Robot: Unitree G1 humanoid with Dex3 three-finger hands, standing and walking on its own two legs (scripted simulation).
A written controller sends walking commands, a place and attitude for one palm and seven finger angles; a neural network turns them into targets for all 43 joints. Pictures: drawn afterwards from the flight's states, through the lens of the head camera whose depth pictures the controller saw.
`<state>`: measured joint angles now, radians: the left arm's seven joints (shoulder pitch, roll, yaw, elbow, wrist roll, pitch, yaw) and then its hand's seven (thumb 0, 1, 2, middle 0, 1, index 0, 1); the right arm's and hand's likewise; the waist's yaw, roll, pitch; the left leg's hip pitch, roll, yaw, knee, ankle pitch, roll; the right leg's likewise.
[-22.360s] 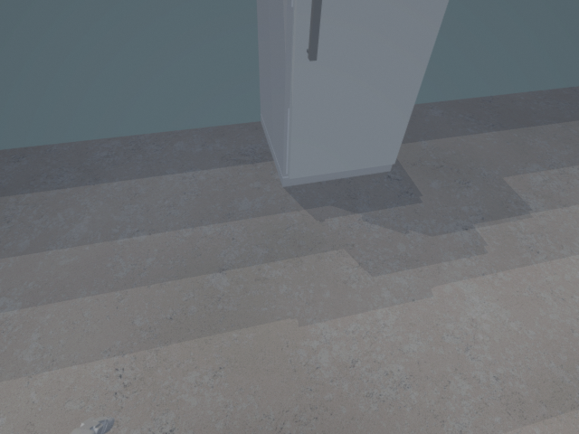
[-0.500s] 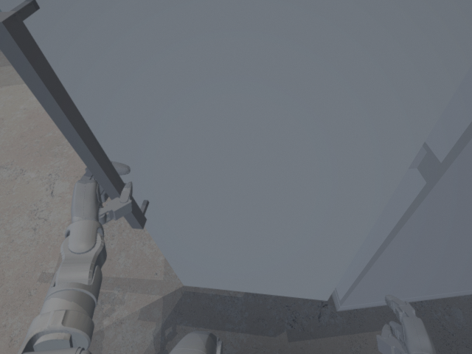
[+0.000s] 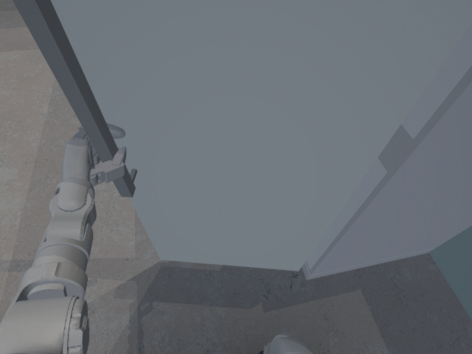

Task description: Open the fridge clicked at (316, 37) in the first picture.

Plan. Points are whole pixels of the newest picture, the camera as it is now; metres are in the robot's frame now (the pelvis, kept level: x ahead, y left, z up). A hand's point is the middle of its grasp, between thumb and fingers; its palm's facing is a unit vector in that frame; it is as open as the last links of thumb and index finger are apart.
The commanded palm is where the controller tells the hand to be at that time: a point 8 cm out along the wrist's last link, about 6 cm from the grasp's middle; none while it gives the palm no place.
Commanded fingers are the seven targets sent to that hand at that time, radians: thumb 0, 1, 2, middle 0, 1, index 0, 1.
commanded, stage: stop walking and hold the door back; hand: left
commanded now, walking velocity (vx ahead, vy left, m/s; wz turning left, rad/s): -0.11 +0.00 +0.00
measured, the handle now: (96, 109) +0.46 +0.24 +0.14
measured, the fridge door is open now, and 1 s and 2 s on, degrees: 74 74 74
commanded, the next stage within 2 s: loosen the grip on the handle in 0.46 s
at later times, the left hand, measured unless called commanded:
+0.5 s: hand (116, 165) +0.41 +0.22 +0.06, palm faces +0.16 -0.97 -0.20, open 5.8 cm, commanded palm +0.38 +0.29 +0.05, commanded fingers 0.00 0.90 0.90 -0.45 -1.40 -0.45 -1.40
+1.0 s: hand (115, 165) +0.42 +0.23 +0.05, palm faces +0.17 -0.97 -0.20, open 12.8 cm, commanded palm +0.38 +0.28 +0.06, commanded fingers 0.00 -0.55 0.20 -0.28 -1.18 -0.28 -1.18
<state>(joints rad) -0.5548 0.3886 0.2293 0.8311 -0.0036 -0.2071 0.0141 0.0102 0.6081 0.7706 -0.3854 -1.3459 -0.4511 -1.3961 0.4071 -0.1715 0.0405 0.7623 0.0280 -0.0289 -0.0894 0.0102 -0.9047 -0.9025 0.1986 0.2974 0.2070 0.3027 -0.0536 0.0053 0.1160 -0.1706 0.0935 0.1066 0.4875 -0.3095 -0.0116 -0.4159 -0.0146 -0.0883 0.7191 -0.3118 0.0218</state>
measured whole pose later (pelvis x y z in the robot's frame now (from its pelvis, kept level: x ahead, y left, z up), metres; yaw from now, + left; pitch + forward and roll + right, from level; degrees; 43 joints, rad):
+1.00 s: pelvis -0.03 -0.01 -0.03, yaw -3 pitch +8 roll +0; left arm -0.65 0.50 0.38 1.02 0.01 -0.27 -0.09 0.00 -0.39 0.28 -0.38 -1.31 -0.39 -1.32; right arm 0.39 -0.31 -0.02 0.70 0.01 -0.05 -0.07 0.01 -0.91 -0.90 0.20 0.30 0.21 0.30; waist -0.10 -0.02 -0.05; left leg -0.59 0.06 0.03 0.73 -0.28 -0.01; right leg -0.56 0.01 -0.02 0.73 -0.32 -0.01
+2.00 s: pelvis +0.00 +0.03 -0.03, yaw -3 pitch +12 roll -3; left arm -0.44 0.58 0.47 0.80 -0.09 -0.23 -0.27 -0.01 -0.55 0.20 -0.25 -1.15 -0.25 -1.15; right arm 0.41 -0.27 0.00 0.62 0.02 -0.01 -0.06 0.01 -0.91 -0.90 0.20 0.30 0.21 0.30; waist -0.06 0.00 -0.10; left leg -0.65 0.06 0.03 0.82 -0.37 0.02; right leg -0.58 0.00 -0.02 0.74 -0.36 0.03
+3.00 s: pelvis -0.01 +0.01 -0.03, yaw -2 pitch +4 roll -1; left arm 0.01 0.46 0.49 0.31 -0.41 -0.08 -0.50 -0.01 -0.55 0.20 -0.25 -1.15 -0.25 -1.15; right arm 0.32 -0.27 0.04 0.55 0.06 -0.22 -0.10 0.01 -0.90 -0.90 0.20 0.30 0.21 0.30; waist 0.02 0.03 -0.09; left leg -0.48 0.04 0.01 0.75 -0.34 0.00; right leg -0.42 -0.01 -0.04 0.71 -0.36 0.01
